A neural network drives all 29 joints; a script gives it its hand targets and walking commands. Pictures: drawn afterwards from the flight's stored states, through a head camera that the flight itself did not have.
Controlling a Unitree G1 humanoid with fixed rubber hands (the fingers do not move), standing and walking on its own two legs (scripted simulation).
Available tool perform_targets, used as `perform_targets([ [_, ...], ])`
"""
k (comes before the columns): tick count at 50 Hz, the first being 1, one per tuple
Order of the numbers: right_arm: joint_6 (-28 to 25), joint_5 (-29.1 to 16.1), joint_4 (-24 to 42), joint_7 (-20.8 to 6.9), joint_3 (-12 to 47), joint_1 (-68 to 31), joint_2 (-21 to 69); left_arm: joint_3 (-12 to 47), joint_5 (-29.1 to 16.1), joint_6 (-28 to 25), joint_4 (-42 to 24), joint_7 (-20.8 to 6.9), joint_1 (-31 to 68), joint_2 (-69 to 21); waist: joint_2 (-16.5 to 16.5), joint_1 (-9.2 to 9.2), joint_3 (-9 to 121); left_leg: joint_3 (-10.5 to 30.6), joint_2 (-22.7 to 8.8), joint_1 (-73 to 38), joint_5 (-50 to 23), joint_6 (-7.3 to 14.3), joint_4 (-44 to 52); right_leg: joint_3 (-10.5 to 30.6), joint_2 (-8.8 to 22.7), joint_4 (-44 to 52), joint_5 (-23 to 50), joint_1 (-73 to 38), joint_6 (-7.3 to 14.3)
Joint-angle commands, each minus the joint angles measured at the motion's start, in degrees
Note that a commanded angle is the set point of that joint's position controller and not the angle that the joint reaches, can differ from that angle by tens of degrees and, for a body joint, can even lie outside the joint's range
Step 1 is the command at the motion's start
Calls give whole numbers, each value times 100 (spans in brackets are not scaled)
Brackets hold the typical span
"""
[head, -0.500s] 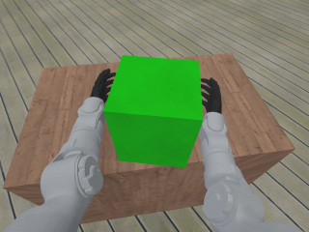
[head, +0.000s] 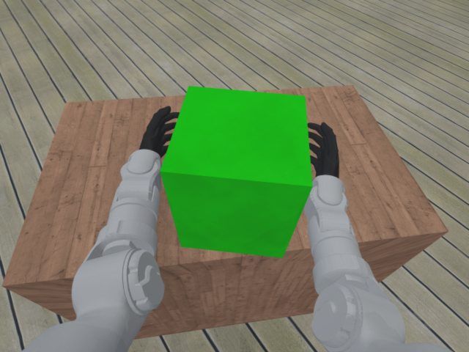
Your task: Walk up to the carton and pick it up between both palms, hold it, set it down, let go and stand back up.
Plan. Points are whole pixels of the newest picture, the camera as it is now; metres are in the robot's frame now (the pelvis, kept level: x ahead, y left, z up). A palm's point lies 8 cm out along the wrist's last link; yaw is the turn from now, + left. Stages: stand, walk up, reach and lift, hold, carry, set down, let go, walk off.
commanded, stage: reach and lift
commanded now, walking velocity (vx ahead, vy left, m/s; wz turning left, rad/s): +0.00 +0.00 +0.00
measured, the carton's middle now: (238, 177) +0.41 -0.04 +0.03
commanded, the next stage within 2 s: none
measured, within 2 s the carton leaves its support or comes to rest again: leaves its support in 0.66 s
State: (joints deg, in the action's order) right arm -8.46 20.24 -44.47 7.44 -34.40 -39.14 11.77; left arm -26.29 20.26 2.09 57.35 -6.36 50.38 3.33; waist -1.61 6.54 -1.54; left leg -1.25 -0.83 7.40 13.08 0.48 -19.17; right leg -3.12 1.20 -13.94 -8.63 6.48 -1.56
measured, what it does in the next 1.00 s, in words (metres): stands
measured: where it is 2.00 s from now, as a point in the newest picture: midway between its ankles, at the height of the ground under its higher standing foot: outside the picture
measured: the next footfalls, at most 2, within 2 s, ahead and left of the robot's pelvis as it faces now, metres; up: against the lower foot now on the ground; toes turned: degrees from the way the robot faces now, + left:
none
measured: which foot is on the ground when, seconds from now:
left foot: down 0.00-1.00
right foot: down 0.00-1.00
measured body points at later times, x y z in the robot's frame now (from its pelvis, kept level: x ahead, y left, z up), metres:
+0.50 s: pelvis +0.00 +0.00 +0.00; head +0.03 +0.02 +0.45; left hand +0.45 +0.11 +0.10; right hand +0.38 -0.18 +0.09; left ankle -0.03 +0.11 -0.75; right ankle -0.02 -0.13 -0.75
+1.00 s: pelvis -0.03 -0.02 +0.00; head +0.00 +0.00 +0.45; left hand +0.43 +0.10 +0.13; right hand +0.37 -0.19 +0.09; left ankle -0.03 +0.11 -0.75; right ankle -0.02 -0.13 -0.75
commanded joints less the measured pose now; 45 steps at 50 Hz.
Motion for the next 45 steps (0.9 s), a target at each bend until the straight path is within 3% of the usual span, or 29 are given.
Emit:
perform_targets([
  [1, -217, 221, -40, -715, 1965, -3044, 2422, 1218, 24, -147, -162, -661, 2831, -2918, 458, 93, 2531, -434, 142, -506, -2681, -466, -24, -354, -307, -445, 2772, -1490, -166],
  [21, -420, 26, -93, -579, 2126, -3147, 2343, 1391, 26, -122, -228, -585, 2877, -2986, 517, 105, 2637, -425, 117, -493, -2664, -463, 1, -397, -310, -351, 2781, -1387, -102],
  [26, -1109, 166, -205, -570, 2159, -3630, 2394, 1632, -14, -690, -431, -405, 3382, -3186, 632, 13, 3385, -397, 35, -684, -3364, -595, -157, -476, -355, -383, 3069, -1313, -27],
  [30, -1758, 287, -751, -539, 2134, -3972, 2325, 1850, 20, -1212, -352, -191, 3674, -3295, 713, -65, 3586, -355, -44, -912, -3884, -708, -294, -523, -391, -299, 3086, -1135, 71],
  [36, -2270, 392, -1533, -356, 1954, -4203, 2227, 1868, 103, -1786, -89, -100, 4072, -3219, 517, -32, 3336, -416, 10, -417, -2813, -567, 2, -487, -301, -195, 2866, -1313, 83],
  [45, -2409, 462, -1883, -224, 1731, -4558, 2175, 1591, 253, -1960, 369, -53, 4269, -3065, 301, -268, 3133, -571, 95, 243, -1075, -273, 446, -371, -150, -29, 1628, -1111, 101],
])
